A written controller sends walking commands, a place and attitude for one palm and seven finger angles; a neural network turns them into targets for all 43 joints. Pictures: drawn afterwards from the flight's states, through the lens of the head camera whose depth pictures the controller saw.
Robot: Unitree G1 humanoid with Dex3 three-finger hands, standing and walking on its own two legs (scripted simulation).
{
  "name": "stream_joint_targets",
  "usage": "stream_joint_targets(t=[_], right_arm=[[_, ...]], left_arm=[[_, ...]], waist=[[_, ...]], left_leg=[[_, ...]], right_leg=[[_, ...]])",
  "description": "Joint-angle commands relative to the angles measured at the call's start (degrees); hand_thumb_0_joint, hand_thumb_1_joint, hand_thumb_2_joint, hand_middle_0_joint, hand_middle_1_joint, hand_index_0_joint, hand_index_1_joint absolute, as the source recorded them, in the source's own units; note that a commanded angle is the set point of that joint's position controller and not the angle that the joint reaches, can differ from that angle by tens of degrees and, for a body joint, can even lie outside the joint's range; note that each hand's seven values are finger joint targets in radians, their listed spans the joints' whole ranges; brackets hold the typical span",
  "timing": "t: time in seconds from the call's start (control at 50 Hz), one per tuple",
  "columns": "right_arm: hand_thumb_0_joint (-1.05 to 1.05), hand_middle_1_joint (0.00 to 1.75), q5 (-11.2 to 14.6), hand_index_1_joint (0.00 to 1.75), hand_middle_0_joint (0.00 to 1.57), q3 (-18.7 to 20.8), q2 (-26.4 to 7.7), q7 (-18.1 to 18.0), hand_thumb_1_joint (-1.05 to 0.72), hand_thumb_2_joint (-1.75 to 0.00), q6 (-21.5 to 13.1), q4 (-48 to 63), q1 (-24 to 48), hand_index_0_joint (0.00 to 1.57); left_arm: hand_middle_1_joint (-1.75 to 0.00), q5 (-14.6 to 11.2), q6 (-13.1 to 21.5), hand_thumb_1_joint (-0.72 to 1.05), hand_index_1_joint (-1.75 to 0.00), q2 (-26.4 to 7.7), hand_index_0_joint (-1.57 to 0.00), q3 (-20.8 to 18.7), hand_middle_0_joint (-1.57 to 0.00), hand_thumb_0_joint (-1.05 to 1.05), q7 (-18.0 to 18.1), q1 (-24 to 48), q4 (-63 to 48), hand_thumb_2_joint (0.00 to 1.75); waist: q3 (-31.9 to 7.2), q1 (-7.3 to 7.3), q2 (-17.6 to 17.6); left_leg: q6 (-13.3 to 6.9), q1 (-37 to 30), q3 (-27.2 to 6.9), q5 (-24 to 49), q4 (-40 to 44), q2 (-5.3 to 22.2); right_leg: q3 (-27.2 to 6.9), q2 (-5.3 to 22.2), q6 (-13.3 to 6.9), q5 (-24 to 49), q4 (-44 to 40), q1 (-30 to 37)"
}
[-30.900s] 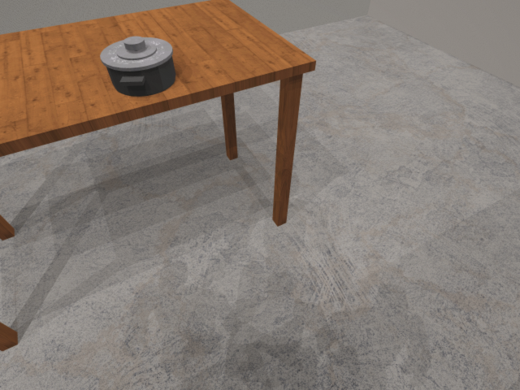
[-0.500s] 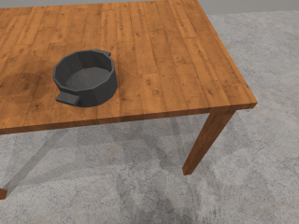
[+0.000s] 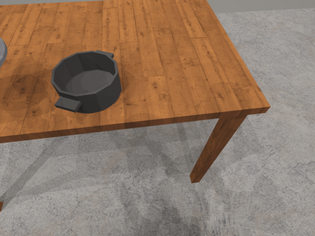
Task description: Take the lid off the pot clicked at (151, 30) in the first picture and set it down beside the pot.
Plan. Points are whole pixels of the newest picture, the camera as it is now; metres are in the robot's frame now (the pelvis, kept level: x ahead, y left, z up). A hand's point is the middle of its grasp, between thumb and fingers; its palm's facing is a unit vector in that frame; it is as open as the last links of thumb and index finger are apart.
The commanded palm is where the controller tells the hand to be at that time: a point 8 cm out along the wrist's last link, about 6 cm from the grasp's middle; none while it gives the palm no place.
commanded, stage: lower the lid onto the table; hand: left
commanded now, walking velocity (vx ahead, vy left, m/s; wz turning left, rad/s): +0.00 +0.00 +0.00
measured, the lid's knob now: out of the picture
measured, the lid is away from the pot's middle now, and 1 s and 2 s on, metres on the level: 0.23 0.24 0.24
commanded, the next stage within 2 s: open the fingers wide in 1.56 s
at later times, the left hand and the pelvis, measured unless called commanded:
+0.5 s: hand out of the picture +0.45 +0.37 +0.21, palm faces -0.32 -0.25 -0.91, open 7.2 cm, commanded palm +0.47 +0.38 +0.28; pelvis +0.00 +0.00 +0.00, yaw +0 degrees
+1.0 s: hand out of the picture +0.45 +0.37 +0.18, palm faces -0.37 -0.25 -0.89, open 7.1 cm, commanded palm +0.48 +0.38 +0.24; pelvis -0.01 +0.01 -0.01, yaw -1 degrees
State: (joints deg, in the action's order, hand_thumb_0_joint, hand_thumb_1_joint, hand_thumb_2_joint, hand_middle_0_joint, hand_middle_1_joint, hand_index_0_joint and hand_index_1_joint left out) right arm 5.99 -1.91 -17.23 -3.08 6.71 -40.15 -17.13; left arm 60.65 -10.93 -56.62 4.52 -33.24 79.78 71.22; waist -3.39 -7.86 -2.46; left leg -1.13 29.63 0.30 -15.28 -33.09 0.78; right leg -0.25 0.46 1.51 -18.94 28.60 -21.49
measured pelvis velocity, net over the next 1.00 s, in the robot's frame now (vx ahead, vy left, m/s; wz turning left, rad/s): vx -0.01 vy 0.01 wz -0.01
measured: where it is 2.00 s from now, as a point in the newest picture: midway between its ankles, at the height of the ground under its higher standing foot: outside the picture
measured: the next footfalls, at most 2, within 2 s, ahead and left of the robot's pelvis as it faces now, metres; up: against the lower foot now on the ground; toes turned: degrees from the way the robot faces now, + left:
none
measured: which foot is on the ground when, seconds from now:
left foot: down 0.00-1.00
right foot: down 0.00-1.00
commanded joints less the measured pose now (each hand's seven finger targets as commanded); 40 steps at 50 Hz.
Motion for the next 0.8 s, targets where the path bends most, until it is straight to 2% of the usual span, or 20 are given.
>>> stream_joint_targets(t=[0.0,0.06,0.08,0.1,0.18,0.2,0.28,0.3,0.38,0.4,0.44,0.46,0.5,0.52,0.56,0.6,0.62,0.66,0.74,0.78], right_arm=[[0.00,0.30,-0.5,0.30,0.20,3.1,-10.1,-1.1,-0.90,-0.90,-1.0,4.0,-4.0,0.20],[0.00,0.30,-0.3,0.30,0.20,3.1,-10.2,-1.3,-0.90,-0.90,-1.0,3.9,-4.0,0.20],[0.00,0.30,-0.1,0.30,0.20,2.8,-10.2,-1.5,-0.90,-0.90,-1.2,3.9,-3.8,0.20],[0.00,0.30,-0.4,0.30,0.20,3.1,-10.4,-1.4,-0.90,-0.90,-1.0,3.7,-4.0,0.20],[0.00,0.30,0.0,0.30,0.20,3.0,-10.1,-1.6,-0.90,-0.90,-1.5,3.4,-4.4,0.20],[0.00,0.30,-0.4,0.30,0.20,3.1,-10.4,-1.5,-0.90,-0.90,-1.3,2.9,-4.5,0.20],[0.00,0.30,-0.2,0.30,0.20,2.8,-10.2,-1.9,-0.90,-0.90,-1.8,2.8,-4.8,0.20],[0.00,0.30,-0.5,0.30,0.20,3.1,-10.5,-1.8,-0.90,-0.90,-1.6,2.5,-5.0,0.20],[0.00,0.30,-0.2,0.30,0.20,3.1,-10.0,-1.9,-0.90,-0.90,-2.1,3.1,-5.3,0.20],[0.00,0.30,-0.6,0.30,0.20,3.3,-10.5,-1.7,-0.90,-0.90,-1.8,2.7,-5.7,0.20],[0.00,0.30,-0.4,0.30,0.20,3.2,-10.3,-1.7,-0.90,-0.90,-1.6,2.8,-5.6,0.20],[0.00,0.30,-0.4,0.30,0.20,3.1,-10.5,-1.8,-0.90,-0.90,-1.4,2.8,-5.6,0.20],[0.00,0.30,-0.5,0.30,0.20,3.2,-10.7,-1.9,-0.90,-0.90,-1.2,3.1,-5.4,0.20],[0.00,0.30,-0.5,0.30,0.20,3.3,-10.4,-2.0,-0.90,-0.90,-1.4,3.1,-5.5,0.20],[0.00,0.30,-0.5,0.30,0.20,3.2,-10.6,-2.1,-0.90,-0.90,-1.4,2.8,-6.2,0.20],[0.00,0.30,-0.5,0.30,0.20,3.5,-10.7,-2.1,-0.90,-0.90,-1.3,3.0,-6.1,0.20],[0.00,0.30,-0.5,0.30,0.20,3.4,-10.4,-2.2,-0.90,-0.90,-1.5,3.1,-6.4,0.20],[0.00,0.30,-0.5,0.30,0.20,3.3,-10.6,-2.1,-0.90,-0.90,-1.2,2.9,-6.7,0.20],[0.00,0.30,-0.5,0.30,0.20,3.5,-10.6,-2.2,-0.90,-0.90,-1.0,2.8,-6.9,0.20],[0.00,0.30,-0.3,0.30,0.20,2.9,-10.7,-2.5,-0.90,-0.90,-1.1,2.8,-6.8,0.20]], left_arm=[[-1.13,1.3,0.7,0.59,-1.13,-16.0,-0.92,-1.7,-0.78,0.00,3.2,28.2,-13.0,0.99],[-1.13,1.1,1.2,0.59,-1.13,-17.4,-0.92,-2.5,-0.78,0.00,3.4,27.1,-11.5,0.99],[-1.13,0.3,1.8,0.59,-1.13,-15.4,-0.92,-0.9,-0.78,0.00,3.2,26.8,-13.1,0.99],[-1.13,1.0,1.6,0.59,-1.13,-18.3,-0.92,-3.3,-0.78,0.00,3.6,29.0,-14.4,0.99],[-1.13,-0.5,1.9,0.59,-1.13,-12.3,-0.92,0.8,-0.78,0.00,3.1,25.1,-11.6,0.99],[-1.13,0.4,1.6,0.59,-1.13,-14.8,-0.92,-0.8,-0.78,0.00,3.5,27.6,-12.4,0.99],[-1.13,-0.5,2.4,0.59,-1.13,-13.1,-0.92,0.4,-0.78,0.00,3.4,24.9,-11.2,0.99],[-1.13,0.4,2.4,0.59,-1.13,-16.2,-0.92,-1.8,-0.78,0.00,3.8,27.0,-12.2,0.99],[-1.13,-0.7,3.0,0.59,-1.13,-13.8,-0.92,-0.7,-0.78,0.00,3.5,25.5,-13.4,0.99],[-1.13,0.3,3.0,0.59,-1.13,-17.2,-0.92,-3.3,-0.78,0.00,4.0,26.9,-13.8,0.99],[-1.13,-0.1,3.0,0.59,-1.13,-14.0,-0.92,-0.9,-0.78,0.00,3.8,23.7,-9.1,0.99],[-1.13,-0.1,3.2,0.59,-1.13,-15.5,-0.92,-1.9,-0.78,0.00,3.9,23.4,-9.1,0.99],[-1.13,0.1,3.7,0.59,-1.13,-17.3,-0.92,-3.0,-0.78,0.00,4.3,26.3,-13.0,0.99],[-1.13,0.1,3.8,0.59,-1.13,-15.1,-0.92,-1.2,-0.78,0.00,4.3,27.4,-13.2,0.99],[-1.13,0.2,3.9,0.59,-1.13,-17.3,-0.92,-3.3,-0.78,0.00,4.4,25.1,-10.4,0.99],[-1.13,-0.1,4.3,0.59,-1.13,-17.4,-0.92,-3.6,-0.78,0.00,4.6,26.7,-14.4,0.99],[-1.13,-0.2,4.3,0.59,-1.13,-15.6,-0.92,-2.5,-0.78,0.00,4.4,25.5,-12.2,0.99],[-1.13,-0.1,4.5,0.59,-1.13,-17.2,-0.92,-3.7,-0.78,0.00,4.5,23.4,-10.2,0.99],[-1.13,-0.6,4.6,0.59,-1.13,-14.3,-0.92,-1.3,-0.78,0.00,4.6,24.1,-10.6,0.99],[-1.13,-0.9,5.6,0.59,-1.13,-17.3,-0.92,-3.5,-0.78,0.00,4.7,22.0,-11.4,0.99]], waist=[[-25.6,0.64,-7.5],[-24.2,0.50,-6.0],[-25.1,0.68,-7.3],[-27.2,0.83,-8.2],[-23.2,-0.02,-7.2],[-24.5,-0.03,-7.7],[-23.6,-0.04,-7.2],[-25.3,-0.01,-7.5],[-26.4,0.23,-9.8],[-27.9,0.48,-9.9],[-22.9,-0.25,-7.4],[-22.8,-0.17,-5.7],[-26.2,0.33,-9.1],[-25.7,-0.13,-11.2],[-24.4,-0.15,-7.3],[-28.8,0.29,-10.4],[-26.9,-0.05,-9.9],[-25.4,-0.04,-7.0],[-24.3,-0.59,-8.2],[-25.7,0.34,-8.3]], left_leg=[[-2.9,-23.6,0.2,30.8,-1.3,-1.2],[-3.2,-21.0,0.7,25.6,-0.9,-1.7],[-3.1,-22.6,0.8,29.2,-0.8,-1.3],[-3.0,-23.6,0.3,29.3,-1.2,-1.1],[-3.1,-23.2,0.6,29.4,-1.2,-1.0],[-2.9,-23.2,0.1,27.7,-1.2,-0.9],[-3.1,-22.5,0.6,28.2,-1.5,-1.2],[-3.0,-22.5,0.5,27.0,-1.8,-1.1],[-3.1,-25.6,0.0,34.0,-2.8,-0.8],[-2.8,-25.3,-0.4,32.8,-3.0,-0.7],[-2.9,-21.3,0.2,27.3,-2.7,-1.2],[-2.9,-19.9,0.4,24.7,-2.3,-1.2],[-2.7,-22.2,0.0,27.2,-2.5,-1.0],[-2.9,-23.3,0.0,28.6,-3.0,-1.0],[-3.0,-21.4,0.0,26.6,-3.1,-1.1],[-2.7,-24.5,-0.4,30.7,-3.5,-0.6],[-2.9,-24.0,-0.4,31.2,-4.0,-0.8],[-3.0,-21.3,0.0,27.2,-3.7,-1.0],[-2.9,-21.4,0.1,26.3,-3.8,-1.0],[-2.9,-21.4,0.6,28.8,-4.2,-1.0]], right_leg=[[2.9,-3.3,-2.0,21.3,-1.5,0.3],[2.7,-3.3,-2.1,20.6,-1.8,1.0],[3.1,-3.2,-2.4,22.1,-1.2,1.2],[2.6,-3.1,-2.0,21.5,-1.2,1.1],[3.3,-3.5,-2.3,21.1,-1.5,-1.3],[2.9,-3.4,-2.0,19.7,-1.6,-1.5],[3.3,-3.6,-2.4,20.7,-1.2,-1.3],[2.8,-3.5,-2.0,20.6,-1.0,-1.0],[3.4,-3.9,-2.3,22.2,-0.3,-2.4],[3.1,-3.8,-2.0,21.4,-0.2,-2.2],[3.3,-3.9,-2.1,19.6,-0.6,-3.2],[3.3,-3.8,-2.1,19.1,-0.7,-2.4],[3.0,-3.7,-2.2,19.2,-0.1,-2.4],[3.2,-3.7,-2.4,19.6,-0.2,-3.9],[3.3,-4.0,-2.2,19.2,-0.1,-3.2],[3.0,-3.8,-2.1,20.2,0.5,-3.2],[3.3,-4.0,-2.2,20.2,0.4,-4.5],[3.2,-4.1,-2.1,19.6,0.4,-3.6],[3.3,-4.1,-2.2,18.9,0.4,-5.4],[3.5,-4.2,-2.4,20.8,1.5,-3.5]])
